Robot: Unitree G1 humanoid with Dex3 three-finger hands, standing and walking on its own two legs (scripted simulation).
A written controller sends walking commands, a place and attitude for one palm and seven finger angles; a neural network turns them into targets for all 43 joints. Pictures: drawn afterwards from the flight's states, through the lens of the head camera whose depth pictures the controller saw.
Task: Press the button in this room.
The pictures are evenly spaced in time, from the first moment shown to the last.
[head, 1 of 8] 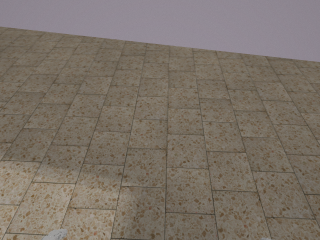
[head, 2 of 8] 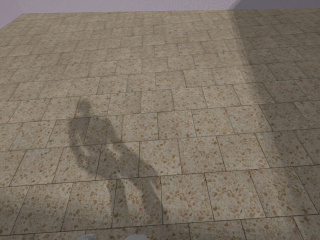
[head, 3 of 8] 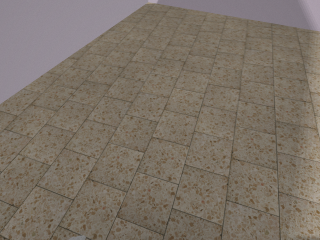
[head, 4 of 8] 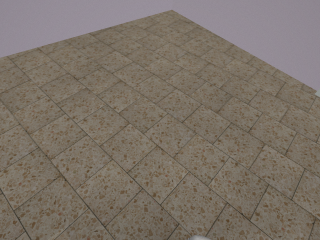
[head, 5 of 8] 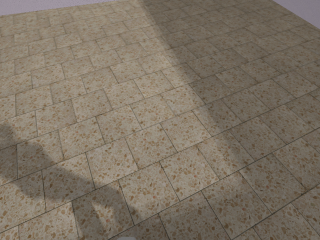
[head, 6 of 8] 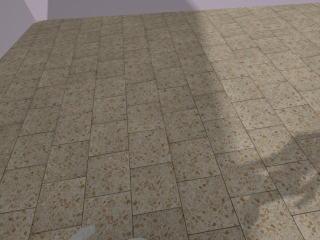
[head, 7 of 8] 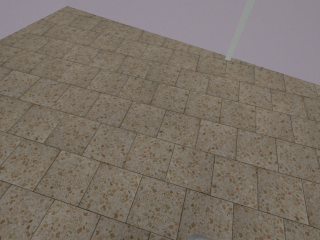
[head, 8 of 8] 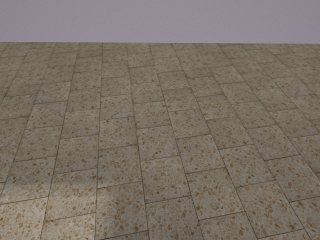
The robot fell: no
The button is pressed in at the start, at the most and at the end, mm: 0 0 0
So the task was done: no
